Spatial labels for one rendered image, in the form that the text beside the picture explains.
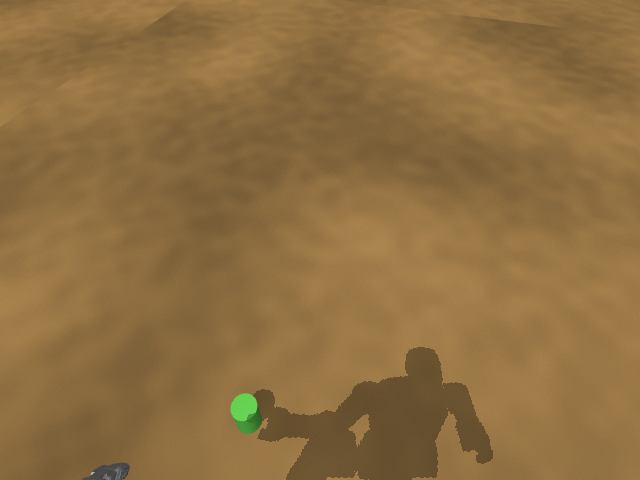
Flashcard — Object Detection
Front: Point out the left robot hand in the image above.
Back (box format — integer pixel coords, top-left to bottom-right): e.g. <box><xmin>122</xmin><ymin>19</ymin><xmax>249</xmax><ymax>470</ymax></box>
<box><xmin>81</xmin><ymin>463</ymin><xmax>130</xmax><ymax>480</ymax></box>

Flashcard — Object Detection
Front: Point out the can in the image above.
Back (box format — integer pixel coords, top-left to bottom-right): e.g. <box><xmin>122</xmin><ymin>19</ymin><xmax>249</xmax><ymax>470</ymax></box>
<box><xmin>230</xmin><ymin>393</ymin><xmax>262</xmax><ymax>434</ymax></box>

